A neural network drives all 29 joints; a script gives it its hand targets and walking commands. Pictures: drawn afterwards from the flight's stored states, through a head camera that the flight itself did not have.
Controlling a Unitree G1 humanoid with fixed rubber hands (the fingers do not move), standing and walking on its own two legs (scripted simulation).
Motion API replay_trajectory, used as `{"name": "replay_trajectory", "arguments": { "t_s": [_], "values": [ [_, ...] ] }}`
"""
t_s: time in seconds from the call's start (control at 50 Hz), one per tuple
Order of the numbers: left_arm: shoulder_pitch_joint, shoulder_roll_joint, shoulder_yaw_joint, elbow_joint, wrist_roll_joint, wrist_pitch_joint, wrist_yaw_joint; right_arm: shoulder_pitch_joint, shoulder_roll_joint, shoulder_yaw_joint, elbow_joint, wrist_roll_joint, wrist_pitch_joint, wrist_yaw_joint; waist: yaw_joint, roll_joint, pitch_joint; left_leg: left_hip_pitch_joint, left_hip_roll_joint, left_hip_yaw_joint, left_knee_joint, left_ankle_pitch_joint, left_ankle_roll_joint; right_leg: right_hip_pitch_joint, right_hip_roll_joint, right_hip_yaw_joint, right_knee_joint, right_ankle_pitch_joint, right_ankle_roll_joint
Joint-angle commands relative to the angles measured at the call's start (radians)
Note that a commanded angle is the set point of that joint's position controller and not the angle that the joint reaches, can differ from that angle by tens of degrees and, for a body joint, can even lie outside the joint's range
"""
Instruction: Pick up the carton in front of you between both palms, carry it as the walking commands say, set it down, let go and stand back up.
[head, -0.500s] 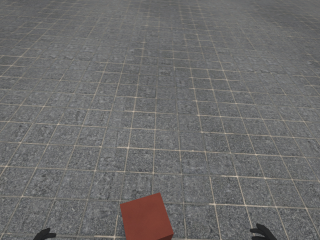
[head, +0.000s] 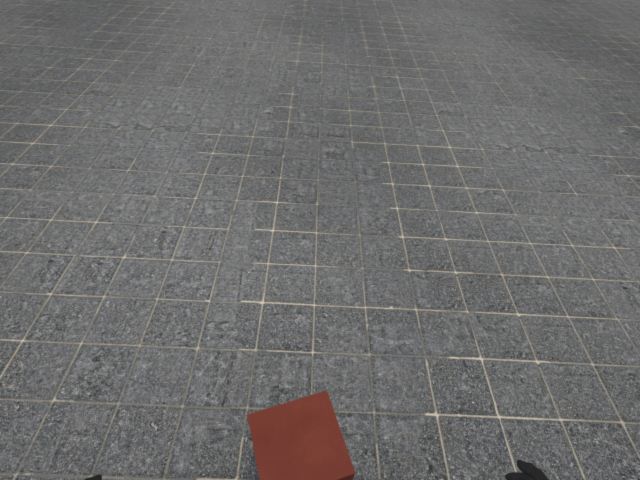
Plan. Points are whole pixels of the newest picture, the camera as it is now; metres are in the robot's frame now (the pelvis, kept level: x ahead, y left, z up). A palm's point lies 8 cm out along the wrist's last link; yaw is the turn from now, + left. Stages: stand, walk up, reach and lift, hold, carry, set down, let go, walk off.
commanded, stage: stand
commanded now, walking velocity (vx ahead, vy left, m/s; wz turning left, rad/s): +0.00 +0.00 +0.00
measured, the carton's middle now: (298, 458) +0.35 +0.01 -0.65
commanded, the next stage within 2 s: none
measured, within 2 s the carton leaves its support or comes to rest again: neither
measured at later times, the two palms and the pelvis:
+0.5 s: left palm out of the picture +0.08 +0.31 -0.10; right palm out of the picture +0.08 -0.31 -0.10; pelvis -0.01 +0.00 +0.00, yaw +0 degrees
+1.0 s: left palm out of the picture +0.06 +0.31 -0.11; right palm out of the picture +0.08 -0.31 -0.10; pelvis -0.02 +0.00 +0.00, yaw +1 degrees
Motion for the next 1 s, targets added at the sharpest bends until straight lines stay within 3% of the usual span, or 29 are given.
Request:
{"name": "replay_trajectory", "arguments": {
  "t_s": [0.0, 0.04, 0.1, 0.12, 0.14, 0.18, 0.2, 0.26, 0.3, 0.32, 0.34, 0.36, 0.44, 0.46, 0.52, 0.56, 0.6, 0.64, 0.66, 0.7, 0.74, 0.76, 0.78, 0.82, 0.84, 0.88, 0.9, 0.94, 0.98],
  "values": [
    [-0.042, 0.157, 0.036, -0.028, 0.007, -0.015, 0.007, 0.006, -0.168, -0.026, -0.035, -0.003, -0.009, -0.002, -0.024, -0.003, -0.022, 0.008, 0.127, -0.122, -0.082, 0.259, -0.029, -0.003, -0.086, 0.059, -0.072, 0.191, -0.009],
    [-0.028, 0.141, 0.030, -0.020, 0.002, -0.024, 0.000, -0.045, -0.150, -0.023, -0.020, -0.012, -0.007, -0.002, 0.013, 0.040, 0.012, -0.036, 0.132, -0.116, -0.111, 0.195, -0.029, 0.010, -0.101, 0.074, -0.074, 0.173, -0.015],
    [-0.039, 0.157, 0.036, -0.019, 0.012, -0.019, 0.005, -0.020, -0.159, -0.022, -0.006, 0.004, -0.011, -0.003, -0.009, 0.043, -0.062, 0.023, 0.122, -0.111, -0.113, 0.260, -0.029, 0.042, -0.093, 0.075, -0.049, 0.224, -0.024],
    [0.005, 0.176, 0.037, -0.026, -0.001, -0.025, 0.002, -0.034, -0.170, -0.022, 0.008, -0.001, -0.019, -0.001, 0.030, 0.057, -0.023, 0.010, 0.130, -0.121, -0.097, 0.250, -0.011, 0.026, -0.105, 0.095, -0.076, 0.208, -0.033],
    [-0.008, 0.189, 0.037, 0.001, -0.003, -0.025, -0.002, -0.027, -0.151, -0.015, 0.002, -0.008, -0.019, -0.002, -0.020, 0.019, -0.043, 0.028, 0.132, -0.114, -0.089, 0.203, -0.015, 0.005, -0.121, 0.093, -0.078, 0.212, -0.034],
    [-0.017, 0.189, 0.042, -0.005, 0.005, -0.017, 0.001, -0.019, -0.171, -0.025, 0.030, 0.002, -0.017, 0.002, -0.004, 0.032, -0.023, -0.004, 0.140, -0.115, -0.098, 0.271, -0.025, 0.029, -0.118, 0.088, -0.068, 0.214, -0.039],
    [-0.022, 0.201, 0.050, 0.000, 0.000, -0.013, -0.001, -0.014, -0.163, -0.015, 0.024, -0.009, -0.017, 0.000, 0.005, -0.040, 0.002, -0.028, 0.140, -0.112, -0.103, 0.249, -0.029, 0.020, -0.100, 0.081, -0.081, 0.183, -0.026],
    [-0.011, 0.149, 0.024, 0.003, -0.012, -0.009, -0.001, -0.056, -0.198, -0.024, 0.027, 0.002, -0.023, 0.001, 0.004, 0.050, -0.063, 0.009, 0.144, -0.129, -0.120, 0.207, -0.024, 0.047, -0.112, 0.080, -0.073, 0.212, -0.017],
    [-0.013, 0.178, 0.038, 0.001, 0.002, -0.023, -0.002, -0.053, -0.162, -0.010, 0.040, -0.002, -0.023, -0.003, 0.019, -0.032, -0.034, 0.013, 0.133, -0.124, -0.099, 0.233, -0.019, 0.025, -0.099, 0.072, -0.075, 0.211, -0.038],
    [-0.017, 0.183, 0.036, 0.015, 0.005, -0.019, 0.000, -0.015, -0.192, -0.020, 0.047, 0.000, -0.020, 0.001, -0.009, 0.041, -0.015, -0.002, 0.138, -0.124, -0.120, 0.287, -0.026, 0.009, -0.104, 0.082, -0.064, 0.231, -0.030],
    [-0.025, 0.148, 0.026, 0.018, -0.010, -0.020, -0.007, -0.032, -0.199, -0.020, 0.070, -0.001, -0.023, 0.000, 0.020, 0.024, -0.010, -0.007, 0.137, -0.119, -0.107, 0.286, -0.033, 0.023, -0.119, 0.078, -0.072, 0.223, -0.017],
    [-0.006, 0.154, 0.026, 0.021, -0.009, -0.026, -0.007, -0.010, -0.192, -0.028, 0.068, 0.003, -0.018, 0.000, -0.007, -0.047, -0.082, 0.070, 0.143, -0.113, -0.086, 0.325, -0.030, 0.020, -0.108, 0.078, -0.077, 0.245, -0.014],
    [0.002, 0.177, 0.034, 0.031, 0.006, -0.014, 0.003, -0.022, -0.192, -0.018, 0.076, -0.002, -0.012, 0.005, 0.000, 0.048, -0.054, 0.044, 0.120, -0.110, -0.109, 0.212, -0.028, 0.050, -0.104, 0.076, -0.084, 0.223, -0.024],
    [-0.019, 0.190, 0.037, 0.026, 0.006, -0.017, 0.003, -0.027, -0.180, -0.011, 0.058, -0.002, -0.016, 0.005, -0.015, 0.008, 0.010, -0.007, 0.120, -0.105, -0.101, 0.262, -0.022, 0.001, -0.098, 0.077, -0.082, 0.245, -0.018],
    [-0.021, 0.183, 0.028, 0.034, -0.006, -0.017, -0.002, -0.059, -0.165, -0.007, 0.061, 0.006, -0.014, 0.006, -0.002, 0.056, -0.016, -0.020, 0.138, -0.131, -0.125, 0.212, -0.026, 0.025, -0.107, 0.071, -0.091, 0.176, -0.020],
    [-0.005, 0.212, 0.042, 0.045, 0.007, -0.018, -0.001, -0.035, -0.204, -0.021, 0.075, -0.003, -0.012, 0.010, -0.004, 0.001, 0.002, -0.016, 0.120, -0.120, -0.156, 0.126, -0.028, 0.023, -0.102, 0.053, -0.091, 0.156, -0.021],
    [-0.027, 0.162, 0.028, 0.044, 0.008, -0.014, -0.005, -0.036, -0.218, -0.020, 0.090, -0.002, -0.020, 0.007, 0.001, 0.057, 0.014, -0.015, 0.130, -0.121, -0.142, 0.139, -0.028, 0.011, -0.112, 0.065, -0.098, 0.135, -0.028],
    [-0.018, 0.192, 0.029, 0.055, -0.002, -0.017, -0.004, -0.033, -0.187, -0.014, 0.093, -0.009, -0.021, 0.009, 0.005, 0.029, -0.029, 0.019, 0.132, -0.107, -0.111, 0.234, -0.024, 0.032, -0.116, 0.086, -0.096, 0.215, -0.034],
    [-0.041, 0.211, 0.029, 0.045, -0.001, -0.018, -0.008, -0.042, -0.204, -0.012, 0.093, 0.000, -0.020, 0.008, -0.009, -0.050, -0.053, 0.019, 0.140, -0.128, -0.106, 0.337, -0.030, 0.026, -0.100, 0.060, -0.080, 0.262, -0.038],
    [0.005, 0.209, 0.023, 0.070, -0.007, -0.026, -0.005, -0.040, -0.205, -0.015, 0.093, 0.004, -0.020, 0.013, 0.009, 0.051, -0.020, 0.010, 0.138, -0.119, -0.098, 0.343, -0.023, 0.031, -0.125, 0.080, -0.083, 0.276, -0.033],
    [-0.009, 0.201, 0.021, 0.062, 0.001, -0.024, -0.007, -0.024, -0.213, -0.017, 0.109, 0.012, -0.021, 0.007, -0.001, -0.012, -0.014, 0.024, 0.139, -0.138, -0.127, 0.303, -0.029, 0.014, -0.121, 0.070, -0.077, 0.226, -0.030],
    [0.002, 0.186, 0.020, 0.055, -0.004, -0.020, -0.004, -0.035, -0.231, -0.020, 0.096, 0.000, -0.021, 0.009, 0.010, 0.036, 0.008, -0.033, 0.143, -0.142, -0.122, 0.254, -0.018, 0.053, -0.122, 0.080, -0.097, 0.200, -0.023],
    [-0.001, 0.206, 0.018, 0.072, -0.008, -0.025, -0.002, -0.058, -0.207, -0.013, 0.106, 0.007, -0.016, 0.011, 0.009, -0.019, -0.037, 0.020, 0.139, -0.143, -0.120, 0.267, -0.017, 0.027, -0.128, 0.076, -0.083, 0.226, -0.029],
    [0.007, 0.185, 0.009, 0.069, -0.023, -0.025, -0.005, -0.059, -0.223, -0.009, 0.109, 0.012, -0.014, 0.015, 0.017, 0.010, -0.025, 0.026, 0.143, -0.138, -0.103, 0.300, -0.023, 0.001, -0.115, 0.064, -0.100, 0.206, -0.020],
    [-0.018, 0.197, 0.010, 0.063, -0.009, -0.024, -0.006, -0.033, -0.186, -0.015, 0.118, 0.007, -0.021, 0.009, -0.014, -0.003, -0.010, 0.018, 0.141, -0.122, -0.108, 0.275, -0.031, 0.016, -0.114, 0.075, -0.106, 0.225, -0.020],
    [0.025, 0.176, 0.011, 0.083, -0.002, -0.020, -0.008, -0.073, -0.217, -0.015, 0.098, -0.007, -0.023, 0.008, 0.017, 0.009, -0.039, 0.006, 0.140, -0.131, -0.105, 0.255, -0.030, 0.054, -0.119, 0.061, -0.086, 0.226, -0.025],
    [-0.016, 0.221, 0.020, 0.079, -0.012, -0.026, -0.005, -0.041, -0.181, -0.002, 0.114, 0.013, -0.017, 0.010, 0.012, 0.039, -0.009, -0.006, 0.133, -0.132, -0.132, 0.256, -0.027, 0.031, -0.131, 0.108, -0.089, 0.223, -0.032],
    [-0.027, 0.198, 0.019, 0.065, -0.003, -0.025, 0.002, -0.054, -0.205, -0.012, 0.104, 0.005, -0.015, 0.013, 0.000, -0.007, 0.013, 0.010, 0.121, -0.120, -0.142, 0.219, -0.020, 0.006, -0.113, 0.064, -0.129, 0.174, -0.021],
    [-0.029, 0.221, 0.026, 0.078, 0.011, -0.021, -0.001, -0.063, -0.214, -0.014, 0.106, 0.002, -0.016, 0.012, -0.015, 0.029, -0.029, 0.045, 0.134, -0.118, -0.126, 0.234, -0.025, 0.016, -0.119, 0.083, -0.124, 0.161, -0.031]
  ]
}}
